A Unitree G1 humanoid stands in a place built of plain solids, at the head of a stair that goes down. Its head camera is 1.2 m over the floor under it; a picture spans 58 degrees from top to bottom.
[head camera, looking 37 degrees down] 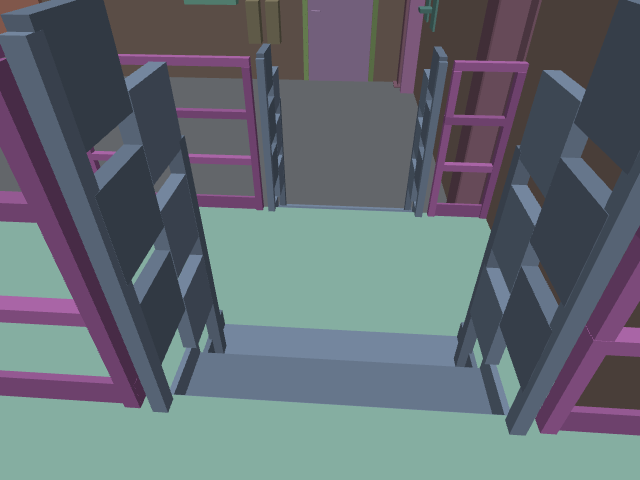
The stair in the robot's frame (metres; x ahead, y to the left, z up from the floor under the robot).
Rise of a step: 0.17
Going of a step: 0.30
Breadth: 1.12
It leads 4 degrees to the right of straight ahead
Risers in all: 3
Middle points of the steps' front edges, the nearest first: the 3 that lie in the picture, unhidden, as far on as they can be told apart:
0.76 -0.05 0.00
1.06 -0.07 -0.17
1.36 -0.09 -0.35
